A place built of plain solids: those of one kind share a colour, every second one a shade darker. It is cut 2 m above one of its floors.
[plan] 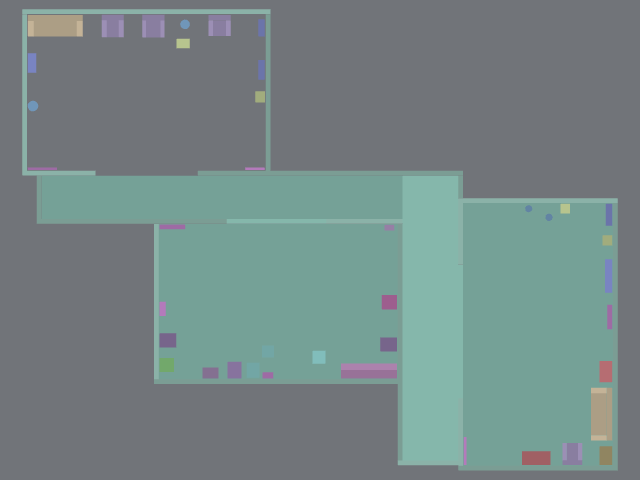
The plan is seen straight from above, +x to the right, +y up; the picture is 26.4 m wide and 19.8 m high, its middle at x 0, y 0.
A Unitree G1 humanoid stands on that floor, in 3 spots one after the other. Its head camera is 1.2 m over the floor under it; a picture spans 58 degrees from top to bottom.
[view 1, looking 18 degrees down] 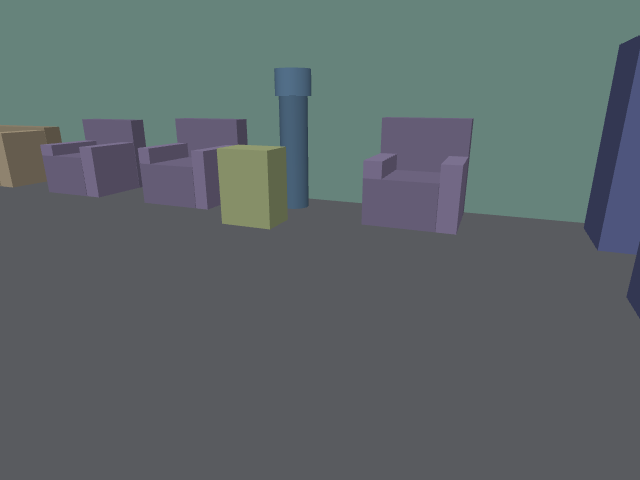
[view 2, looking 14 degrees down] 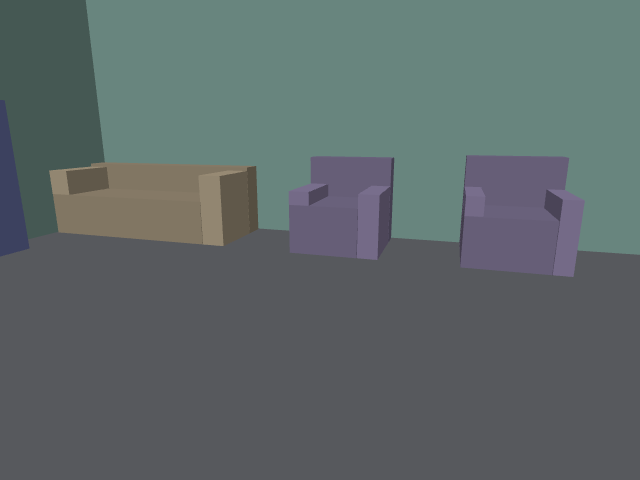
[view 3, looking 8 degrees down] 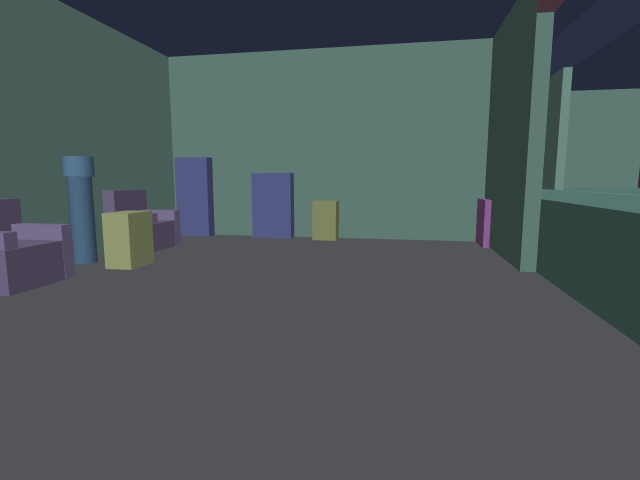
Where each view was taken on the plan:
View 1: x -3.42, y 4.36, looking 112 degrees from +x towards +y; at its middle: ground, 3.88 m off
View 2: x -7.46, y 4.36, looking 107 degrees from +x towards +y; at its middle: armchair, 4.31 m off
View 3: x -11.00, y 4.36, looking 11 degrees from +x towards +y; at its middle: side_table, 8.56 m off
